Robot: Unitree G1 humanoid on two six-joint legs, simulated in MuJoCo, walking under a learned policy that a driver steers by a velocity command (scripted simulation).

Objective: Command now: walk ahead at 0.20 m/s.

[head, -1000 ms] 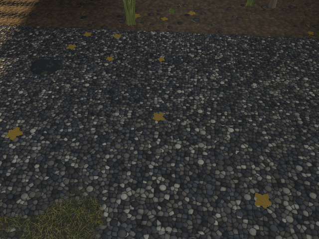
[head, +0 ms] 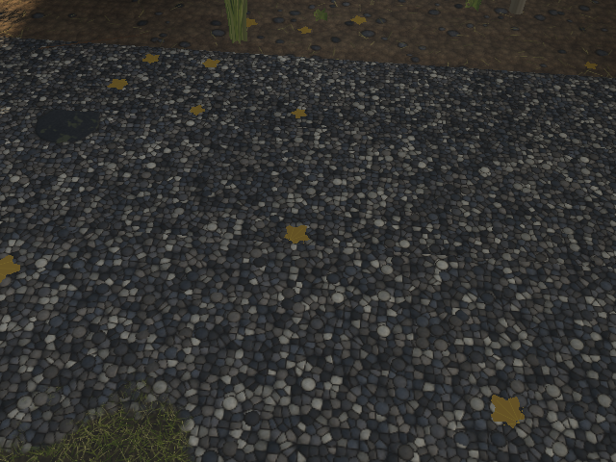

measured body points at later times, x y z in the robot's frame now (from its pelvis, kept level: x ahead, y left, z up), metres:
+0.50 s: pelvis +0.18 -0.08 +0.00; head +0.19 -0.10 +0.45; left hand +0.19 +0.17 -0.14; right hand +0.19 -0.33 -0.16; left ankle +0.16 +0.06 -0.66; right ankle +0.16 -0.14 -0.74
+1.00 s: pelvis +0.43 -0.06 -0.02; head +0.44 -0.06 +0.43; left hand +0.49 +0.20 -0.15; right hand +0.40 -0.32 -0.17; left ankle +0.38 +0.01 -0.74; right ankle +0.44 -0.19 -0.67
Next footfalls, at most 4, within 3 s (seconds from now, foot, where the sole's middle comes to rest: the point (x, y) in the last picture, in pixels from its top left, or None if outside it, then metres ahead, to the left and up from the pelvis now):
0.32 right None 0.20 -0.14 -0.78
0.82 left None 0.42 0.01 -0.78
1.28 right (375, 382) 0.76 -0.17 -0.92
1.70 left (300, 297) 1.02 0.02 -0.92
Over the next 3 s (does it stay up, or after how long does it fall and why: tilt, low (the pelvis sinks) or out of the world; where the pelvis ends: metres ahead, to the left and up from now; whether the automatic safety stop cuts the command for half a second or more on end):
stays up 1.37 -0.16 -0.30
